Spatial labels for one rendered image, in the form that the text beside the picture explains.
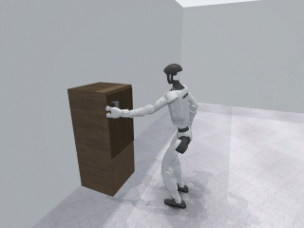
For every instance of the handle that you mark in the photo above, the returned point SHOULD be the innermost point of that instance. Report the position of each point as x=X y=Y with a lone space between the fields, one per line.
x=116 y=104

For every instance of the robot left forearm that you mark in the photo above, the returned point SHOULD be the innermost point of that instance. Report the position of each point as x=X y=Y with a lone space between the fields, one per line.
x=142 y=111

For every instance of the robot right forearm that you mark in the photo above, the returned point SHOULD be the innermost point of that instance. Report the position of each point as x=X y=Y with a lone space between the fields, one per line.
x=191 y=116

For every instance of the robot head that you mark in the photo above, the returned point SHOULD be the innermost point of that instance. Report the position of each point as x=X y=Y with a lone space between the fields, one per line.
x=171 y=71

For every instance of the cupboard door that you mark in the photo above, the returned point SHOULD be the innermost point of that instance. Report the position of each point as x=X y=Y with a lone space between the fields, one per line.
x=121 y=130

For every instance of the robot left upper arm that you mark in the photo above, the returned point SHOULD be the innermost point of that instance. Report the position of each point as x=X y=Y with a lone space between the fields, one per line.
x=167 y=99

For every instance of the robot right upper arm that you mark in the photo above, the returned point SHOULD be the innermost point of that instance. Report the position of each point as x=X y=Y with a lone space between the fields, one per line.
x=193 y=104

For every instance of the robot right thigh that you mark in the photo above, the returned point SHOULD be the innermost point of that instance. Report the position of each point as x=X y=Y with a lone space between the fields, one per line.
x=177 y=159

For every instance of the left robot hand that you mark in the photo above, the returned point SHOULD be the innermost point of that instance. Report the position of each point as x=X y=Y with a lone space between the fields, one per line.
x=115 y=112

